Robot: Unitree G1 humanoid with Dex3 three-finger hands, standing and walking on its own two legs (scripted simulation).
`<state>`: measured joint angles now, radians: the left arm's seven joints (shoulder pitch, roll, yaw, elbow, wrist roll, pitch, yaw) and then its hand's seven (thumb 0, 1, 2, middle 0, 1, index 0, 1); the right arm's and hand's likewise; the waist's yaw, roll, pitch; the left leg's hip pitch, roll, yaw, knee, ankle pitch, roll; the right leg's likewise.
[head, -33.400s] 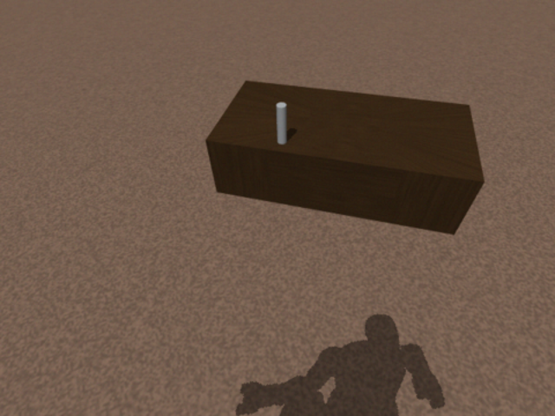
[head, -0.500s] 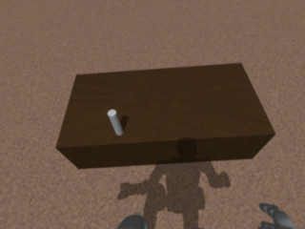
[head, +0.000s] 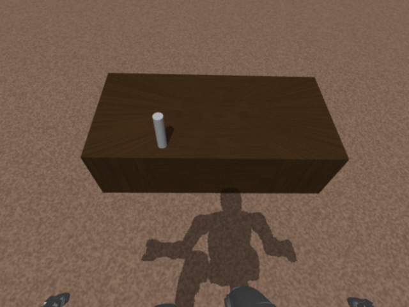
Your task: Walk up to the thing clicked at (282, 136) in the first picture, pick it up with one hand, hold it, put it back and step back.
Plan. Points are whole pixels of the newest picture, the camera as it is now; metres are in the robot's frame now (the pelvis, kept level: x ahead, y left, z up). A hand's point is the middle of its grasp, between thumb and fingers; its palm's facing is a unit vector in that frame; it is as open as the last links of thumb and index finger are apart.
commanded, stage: step back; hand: left
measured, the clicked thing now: (160, 131) +0.79 +0.17 -0.35
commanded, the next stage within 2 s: stand in 1.66 s
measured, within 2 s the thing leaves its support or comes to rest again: neither
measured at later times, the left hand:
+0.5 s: hand out of the picture -0.06 +0.27 -0.15, palm faces +0.02 -0.90 -0.43, open 7.4 cm
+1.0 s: hand out of the picture -0.23 +0.24 -0.15, palm faces +0.00 -0.93 -0.36, open 7.4 cm
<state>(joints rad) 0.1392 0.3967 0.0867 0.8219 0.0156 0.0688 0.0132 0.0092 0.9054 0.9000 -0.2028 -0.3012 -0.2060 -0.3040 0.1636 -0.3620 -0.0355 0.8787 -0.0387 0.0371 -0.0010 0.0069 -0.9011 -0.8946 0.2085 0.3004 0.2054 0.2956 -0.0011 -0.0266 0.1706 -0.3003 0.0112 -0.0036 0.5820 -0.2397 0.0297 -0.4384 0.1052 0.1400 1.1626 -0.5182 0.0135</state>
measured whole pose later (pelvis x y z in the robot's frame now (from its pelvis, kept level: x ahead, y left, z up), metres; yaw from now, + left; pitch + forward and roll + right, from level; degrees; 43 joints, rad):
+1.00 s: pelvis -0.27 -0.02 +0.00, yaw +0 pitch -2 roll -1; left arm 0.25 0.35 0.05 0.97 0.05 0.00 -0.03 0.01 0.90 0.90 -0.21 -0.30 -0.21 -0.30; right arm 0.22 -0.40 -0.05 0.98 -0.03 0.01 0.02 0.01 -0.90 -0.90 0.21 0.30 0.20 0.30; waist 0.02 0.03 0.05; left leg -0.31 0.00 -0.04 0.63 -0.39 0.00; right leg -0.17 0.01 0.02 0.56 -0.35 0.00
